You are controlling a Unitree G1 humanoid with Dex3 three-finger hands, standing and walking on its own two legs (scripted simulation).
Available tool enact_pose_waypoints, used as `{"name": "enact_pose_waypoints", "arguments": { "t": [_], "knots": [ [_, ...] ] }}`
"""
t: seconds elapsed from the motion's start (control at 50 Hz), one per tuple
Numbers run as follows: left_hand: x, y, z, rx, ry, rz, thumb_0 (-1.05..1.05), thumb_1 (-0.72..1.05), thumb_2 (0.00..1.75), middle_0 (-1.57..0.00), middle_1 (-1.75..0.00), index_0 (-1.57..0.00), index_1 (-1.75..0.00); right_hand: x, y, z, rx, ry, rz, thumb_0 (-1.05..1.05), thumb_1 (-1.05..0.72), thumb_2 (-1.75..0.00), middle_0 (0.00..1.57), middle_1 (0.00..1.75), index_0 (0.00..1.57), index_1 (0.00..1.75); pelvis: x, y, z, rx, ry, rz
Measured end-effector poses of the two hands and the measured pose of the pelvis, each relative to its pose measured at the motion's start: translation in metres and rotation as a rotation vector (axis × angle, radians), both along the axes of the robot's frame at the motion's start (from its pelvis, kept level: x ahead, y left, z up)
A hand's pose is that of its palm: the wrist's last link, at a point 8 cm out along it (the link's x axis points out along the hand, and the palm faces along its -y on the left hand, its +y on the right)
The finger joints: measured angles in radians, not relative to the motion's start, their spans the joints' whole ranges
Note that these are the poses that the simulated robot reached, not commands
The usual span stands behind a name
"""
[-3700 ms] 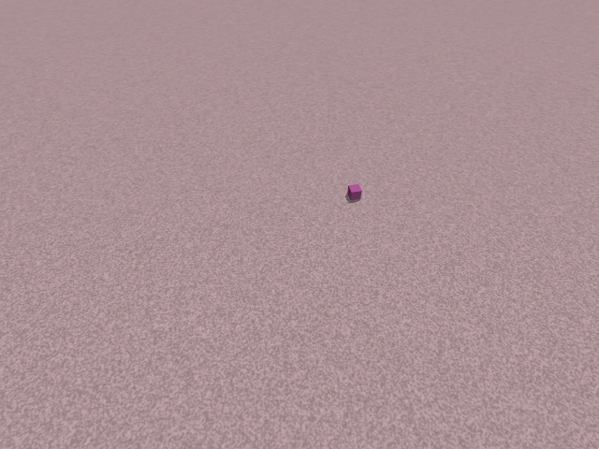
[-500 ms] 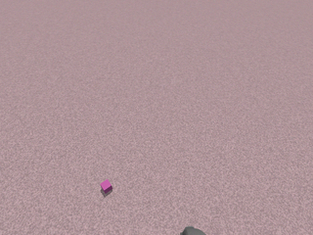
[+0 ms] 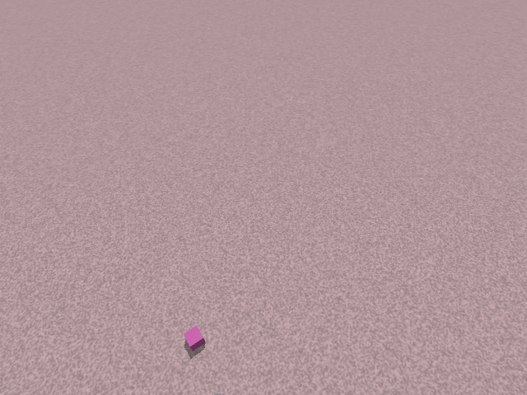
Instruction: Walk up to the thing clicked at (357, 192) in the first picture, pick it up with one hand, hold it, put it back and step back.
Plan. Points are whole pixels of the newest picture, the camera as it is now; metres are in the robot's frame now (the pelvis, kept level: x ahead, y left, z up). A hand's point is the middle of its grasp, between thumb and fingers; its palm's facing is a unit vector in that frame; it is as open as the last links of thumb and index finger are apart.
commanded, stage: walk up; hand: left
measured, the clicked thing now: (194, 338) +0.45 +0.28 -0.74
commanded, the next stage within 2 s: stand in 1.70 s
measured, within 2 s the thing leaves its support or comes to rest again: neither
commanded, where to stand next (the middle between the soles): +0.09 -0.01 m, yaw +1 degrees
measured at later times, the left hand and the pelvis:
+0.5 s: hand out of the picture +0.09 +0.28 -0.15, palm faces -0.02 -0.92 -0.40, open 7.4 cm; pelvis +0.05 +0.00 +0.00, yaw -1 degrees
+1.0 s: hand (128, 388) +0.18 +0.25 -0.14, palm faces -0.02 -0.95 -0.33, open 7.4 cm; pelvis +0.07 +0.00 +0.02, yaw -1 degrees
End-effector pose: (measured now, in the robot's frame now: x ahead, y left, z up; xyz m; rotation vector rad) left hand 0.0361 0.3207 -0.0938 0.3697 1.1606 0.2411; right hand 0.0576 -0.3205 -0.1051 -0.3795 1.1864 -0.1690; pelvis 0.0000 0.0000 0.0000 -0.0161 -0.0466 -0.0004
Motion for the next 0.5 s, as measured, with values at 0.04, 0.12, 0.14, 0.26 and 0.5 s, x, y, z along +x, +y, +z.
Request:
{"name": "enact_pose_waypoints", "arguments": {
  "t": [0.04,0.12,0.14,0.26,0.5],
  "knots": [
    [0.008,0.008,-0.016,-0.016,0.012,0.011,0.00,0.90,0.90,-0.20,-0.30,-0.20,-0.30,0.010,0.008,-0.001,-0.026,-0.011,-0.005,0.01,-0.90,-0.90,0.20,0.30,0.20,0.30,0.007,0.008,-0.008,0.002,-0.001,0.008],
    [0.027,0.009,-0.033,-0.058,0.026,0.008,0.00,0.90,0.90,-0.20,-0.30,-0.20,-0.30,0.025,0.028,0.006,-0.025,-0.042,0.006,0.01,-0.90,-0.90,0.20,0.30,0.20,0.30,0.013,0.017,-0.008,0.009,-0.004,0.003],
    [0.030,0.008,-0.034,-0.067,0.032,-0.001,0.00,0.90,0.90,-0.20,-0.30,-0.20,-0.30,0.028,0.030,0.009,-0.023,-0.051,0.003,0.01,-0.90,-0.90,0.21,0.30,0.20,0.30,0.015,0.017,-0.006,0.004,-0.004,0.002],
    [0.042,0.004,-0.031,-0.081,0.058,-0.018,0.00,0.90,0.90,-0.20,-0.30,-0.20,-0.30,0.043,0.029,0.018,-0.028,-0.084,-0.004,0.01,-0.90,-0.90,0.21,0.30,0.21,0.30,0.027,0.017,0.000,0.006,0.008,-0.006],
    [0.049,-0.004,-0.012,-0.004,0.084,0.018,0.00,0.90,0.90,-0.20,-0.30,-0.20,-0.30,0.071,0.018,-0.011,0.043,-0.066,-0.040,0.01,-0.90,-0.90,0.21,0.30,0.20,0.30,0.049,0.003,-0.002,0.011,0.002,-0.015]
  ]
}}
